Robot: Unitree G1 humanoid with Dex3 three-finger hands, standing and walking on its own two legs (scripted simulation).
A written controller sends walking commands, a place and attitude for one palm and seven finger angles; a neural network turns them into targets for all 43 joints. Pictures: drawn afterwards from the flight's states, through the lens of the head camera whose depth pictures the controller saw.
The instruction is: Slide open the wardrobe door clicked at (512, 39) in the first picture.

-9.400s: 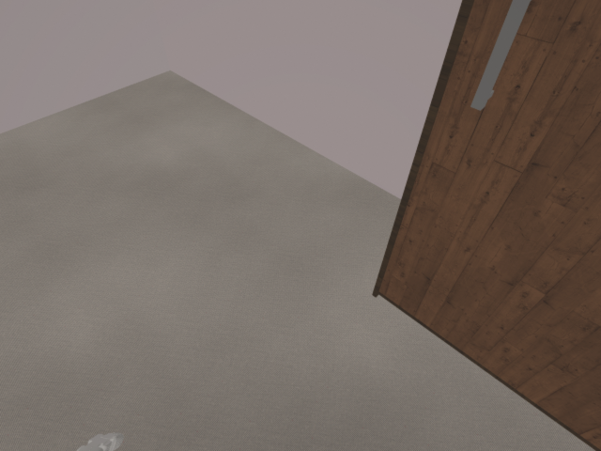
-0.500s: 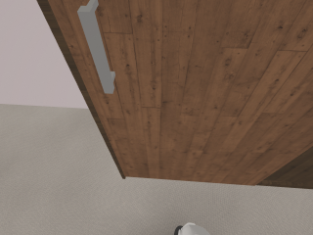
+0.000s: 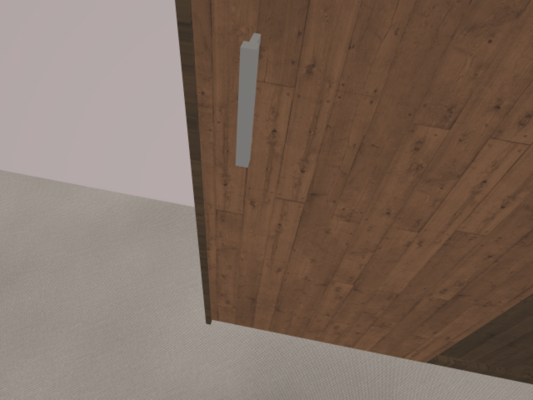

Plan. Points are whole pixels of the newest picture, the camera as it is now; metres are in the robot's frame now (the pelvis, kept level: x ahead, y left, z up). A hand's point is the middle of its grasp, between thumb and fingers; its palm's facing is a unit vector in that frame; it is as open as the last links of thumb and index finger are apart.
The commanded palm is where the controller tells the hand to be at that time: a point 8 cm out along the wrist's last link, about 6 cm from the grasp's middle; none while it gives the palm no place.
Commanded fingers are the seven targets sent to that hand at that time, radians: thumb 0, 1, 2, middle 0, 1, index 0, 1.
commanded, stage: come to a stop and stand still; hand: left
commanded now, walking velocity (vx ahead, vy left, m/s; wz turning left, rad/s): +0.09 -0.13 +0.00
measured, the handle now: (248, 105) +0.48 +0.09 +0.21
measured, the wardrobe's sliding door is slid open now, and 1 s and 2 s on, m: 0.00 0.00 0.00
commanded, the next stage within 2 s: look again from close up in 0.84 s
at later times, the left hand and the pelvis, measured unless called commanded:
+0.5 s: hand out of the picture -0.01 +0.12 -0.17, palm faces +0.01 -0.99 -0.12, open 7.4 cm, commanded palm none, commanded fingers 0.00 0.90 0.90 -0.20 -0.30 -0.20 -0.30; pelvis +0.01 -0.02 +0.01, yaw -1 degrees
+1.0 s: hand out of the picture +0.00 +0.16 -0.17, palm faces -0.01 -0.98 -0.22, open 7.4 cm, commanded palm none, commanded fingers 0.00 0.90 0.90 -0.20 -0.30 -0.20 -0.30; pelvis +0.00 -0.01 +0.00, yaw -2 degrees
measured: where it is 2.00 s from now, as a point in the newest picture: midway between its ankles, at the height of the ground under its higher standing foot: outside the picture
